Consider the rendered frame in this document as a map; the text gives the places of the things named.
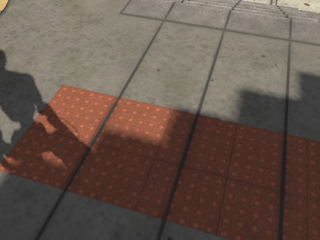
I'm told stairs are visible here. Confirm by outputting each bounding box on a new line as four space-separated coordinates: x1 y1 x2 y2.
164 0 318 23

